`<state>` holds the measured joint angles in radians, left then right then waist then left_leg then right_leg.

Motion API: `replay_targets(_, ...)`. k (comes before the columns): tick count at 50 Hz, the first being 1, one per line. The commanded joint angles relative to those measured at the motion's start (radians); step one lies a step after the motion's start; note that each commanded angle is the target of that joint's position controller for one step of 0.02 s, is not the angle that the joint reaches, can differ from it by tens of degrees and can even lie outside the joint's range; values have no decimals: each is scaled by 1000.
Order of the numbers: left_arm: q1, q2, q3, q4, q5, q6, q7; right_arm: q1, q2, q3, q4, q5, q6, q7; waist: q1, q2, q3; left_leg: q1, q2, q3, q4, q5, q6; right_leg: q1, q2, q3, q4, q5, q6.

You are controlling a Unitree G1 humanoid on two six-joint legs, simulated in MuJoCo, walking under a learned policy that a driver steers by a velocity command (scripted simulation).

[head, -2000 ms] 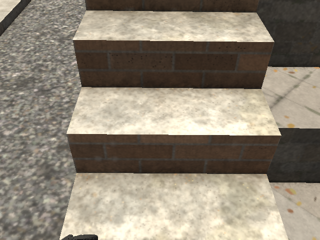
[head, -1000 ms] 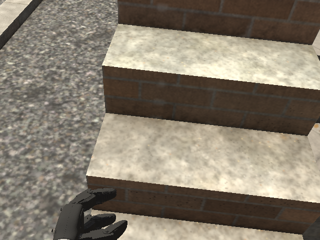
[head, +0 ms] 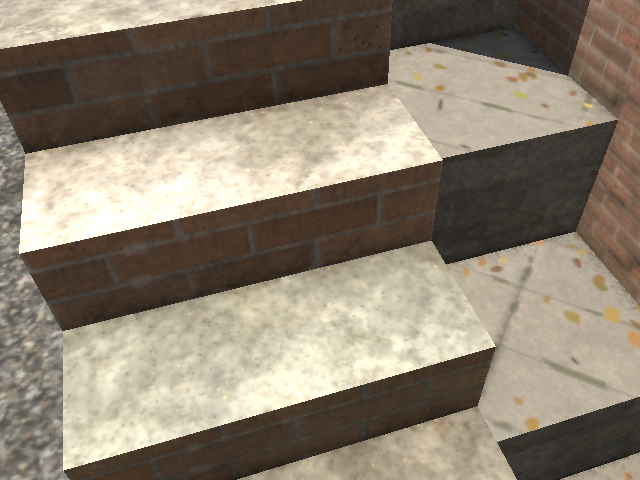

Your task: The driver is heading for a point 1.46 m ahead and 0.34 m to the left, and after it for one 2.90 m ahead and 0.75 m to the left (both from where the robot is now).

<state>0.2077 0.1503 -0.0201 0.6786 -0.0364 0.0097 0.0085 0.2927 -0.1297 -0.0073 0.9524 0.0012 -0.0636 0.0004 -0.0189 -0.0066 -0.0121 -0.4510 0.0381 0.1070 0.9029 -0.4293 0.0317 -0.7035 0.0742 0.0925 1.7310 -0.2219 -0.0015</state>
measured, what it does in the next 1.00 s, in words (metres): climbs: right foot, then left foot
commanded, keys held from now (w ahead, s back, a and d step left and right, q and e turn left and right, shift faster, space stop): no key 0.04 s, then w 0.58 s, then no key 0.38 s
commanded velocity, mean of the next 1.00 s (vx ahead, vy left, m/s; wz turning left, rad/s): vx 0.27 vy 0.00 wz -0.01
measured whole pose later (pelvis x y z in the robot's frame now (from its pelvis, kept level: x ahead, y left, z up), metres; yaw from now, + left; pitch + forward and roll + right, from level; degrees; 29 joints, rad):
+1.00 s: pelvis +0.24 -0.05 +0.06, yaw +0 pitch +1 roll +3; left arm 0.48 0.12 -0.06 1.13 0.06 -0.04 0.05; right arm -0.02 -0.22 -0.01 0.68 0.08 -0.04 0.00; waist 0.05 0.00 0.03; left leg -1.01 -0.19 0.01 2.52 -0.77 0.09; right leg -0.05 -0.06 -0.02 0.38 -0.35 0.00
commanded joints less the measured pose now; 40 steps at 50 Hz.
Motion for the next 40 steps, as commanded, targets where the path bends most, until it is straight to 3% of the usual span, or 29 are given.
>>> replay_targets(1, 113, 54, 16, -23, 1, 21, 21, -131, -67, -11, -88, 3, -28, 6, 80, 134, 47, -66, 180, -297, -317, 16, 148, 3, -74, 33, -255, -12, 25)
replay_targets(3, 56, 52, 18, -65, 6, 24, 21, -110, -73, -22, -118, -7, -19, -7, 36, 166, -26, 31, 223, -353, -253, 20, 150, -52, -91, 32, -319, -7, 45)
replay_targets(4, 12, 24, -4, -109, 10, 23, 5, -111, -114, -23, -135, 26, 3, -11, 51, 144, -25, 17, 161, -277, -309, -54, 129, 2, -87, -100, -638, -183, 51)
replay_targets(5, -31, -4, -20, -124, 2, 15, -13, -111, -129, -18, -136, 59, 21, -42, 58, 158, -15, -21, 125, -253, -359, -63, 88, 147, -100, -124, -995, -390, 35)
replay_targets(6, 70, 15, 1, -78, -24, 7, -45, -83, -192, -38, -96, 91, 59, -63, 112, 176, -10, -63, 91, -221, -287, -165, 77, 329, -100, -213, -1195, -280, 30)
replay_targets(7, 221, -11, 9, 48, -2, 9, -74, 33, -94, -28, -6, 55, 78, -54, 68, 23, -48, -97, -11, -80, -35, -189, 94, 504, -2, -272, -1122, -142, 64)
replay_targets(8, 318, 88, 27, 67, -8, -12, -67, 134, 25, 5, -59, 31, 70, -18, -10, -371, -39, -158, -94, -32, 53, -21, 9, 483, -272, 507, -1488, -380, -24)
replay_targets(9, 299, 214, 74, 72, -21, -10, -36, 125, -69, -27, -57, 20, 70, 7, 3, -358, 0, -195, -86, -111, 264, 68, 4, 488, -390, 850, -1749, -645, -88)
replay_targets(10, 197, 199, 76, 75, -13, -21, -22, 14, -145, -52, -78, 30, 72, 24, 1, -260, 97, -248, -63, -156, 430, 144, 5, 428, -415, 803, -1689, -599, -105)
replay_targets(11, 139, 158, 63, 73, 22, -30, -14, -82, -141, -54, -120, 51, 63, 24, -12, -224, 99, -263, -53, -151, 505, 143, -7, 403, -382, 582, -1589, -446, -130)
replay_targets(13, 108, 85, 43, 81, 65, -30, -2, -124, -86, -35, -122, 48, 24, 26, -8, -173, 23, -179, -55, -122, 406, 125, -4, 418, -305, 270, -1490, -195, -120)
replay_targets(14, 105, 49, 34, 85, 65, -24, 5, -155, -42, -13, -140, 35, 13, 28, -12, -150, 9, -134, -67, -124, 356, 129, -8, 419, -272, 186, -1460, -79, -132)
replay_targets(16, 110, 70, 35, 92, 26, -23, 10, -94, -46, 1, -111, 39, 17, 34, -41, -100, 39, -14, -81, -66, 25, 144, 23, 424, -219, 44, -1460, 49, -106)
replay_targets(18, 187, 124, 36, 121, -20, -23, 28, -116, -73, -5, -125, 32, 28, 38, -22, -170, 68, 63, -114, -1, -339, 97, 73, 494, -202, 43, -1484, 91, -160)
replay_targets(20, 194, 105, 32, 117, -25, -27, 42, -28, -80, -5, -97, 27, 30, 39, -23, -196, 32, 211, -79, -3, -536, 257, 118, 519, -256, 94, -1433, 113, -203)
replay_targets(22, 135, 102, 41, 96, -10, -30, 34, -2, -97, 3, -78, 29, 8, 32, -13, -30, -40, 396, -1, -113, -637, 282, 99, 447, -204, 27, -1278, 69, -191)
replay_targets(23, 57, 99, 50, 63, -1, -39, 23, 98, -143, -4, -49, 44, 2, 21, -43, 169, -76, 601, 102, -280, -644, 324, 89, 220, -109, -58, -1060, -64, -142)
replay_targets(24, 86, 115, 65, 73, -33, -45, 18, 153, -236, -35, -3, 67, 6, 11, -52, 422, -73, 708, 214, -450, -706, 110, 159, -9, -43, -208, -830, -161, -75)
replay_targets(25, 58, 168, 78, 79, -27, -48, 6, 138, -187, -34, 6, 44, 1, 14, -60, 265, -48, 659, 230, -513, -730, -41, 191, -101, -74, -186, -552, -178, -48)
replay_targets(26, 11, 165, 84, 72, -5, -59, -8, 78, -174, -31, 0, 21, 7, 22, -42, 174, 11, 587, 226, -491, -719, 73, 209, -166, -103, -154, -398, -147, -49)
replay_targets(28, -31, 110, 69, 46, -2, -92, -22, 61, -165, -31, 30, -14, 11, 32, 8, 94, 66, 472, 184, -331, -697, 311, 217, -192, -81, -132, -225, -72, -56)
replay_targets(29, -4, 97, 71, 37, 4, -98, -23, 48, -140, -24, 26, -11, -6, 23, 50, 89, 32, 430, 200, -323, -697, 368, 218, -126, -112, -80, -181, -81, -68)
replay_targets(32, 11, 98, 60, 8, 4, -73, -17, -12, -92, -1, 44, 16, -32, 31, 119, 99, 86, 311, 165, -201, -704, 586, 204, -85, -110, -50, -223, -78, -87)
replay_targets(35, -32, 87, 50, -48, 4, -55, 12, 37, -100, 6, 72, 23, -30, 17, 99, 112, 59, 460, 218, -181, -670, 897, 218, -243, -143, -43, -88, -193, -88)
replay_targets(36, -94, 95, 51, -79, 3, -61, 17, 9, -115, 6, 65, 28, -14, 17, 99, 75, 82, 451, 202, -143, -654, 1000, 196, -256, -164, -57, -185, -215, -93)
replay_targets(37, -39, 106, 45, -75, 4, -69, 8, -95, -145, 4, 18, 36, 4, 12, 156, 12, 45, 360, 145, -63, -608, 1071, 147, -64, -191, -82, -451, -171, -104)
replay_targets(38, 53, 142, 35, -22, -18, -87, -7, -119, -230, -18, -31, 69, 33, 6, 183, -44, -33, 320, -5, 15, -486, 1252, 108, 213, -108, -203, -769, -189, -90)
replay_targets(39, 201, 197, 60, 60, -52, -113, -18, -54, -326, -49, -33, 85, 46, -2, 211, -122, -86, 453, -13, -33, -304, 1316, 94, 411, -77, -195, -1135, 166, -41)
replay_targets(40, 294, 143, 52, 123, -62, -112, -19, -30, -357, -57, -29, 84, 31, 13, 241, -121, -114, 526, -13, -40, -142, 1095, 98, 541, -65, -184, -1543, 376, -46)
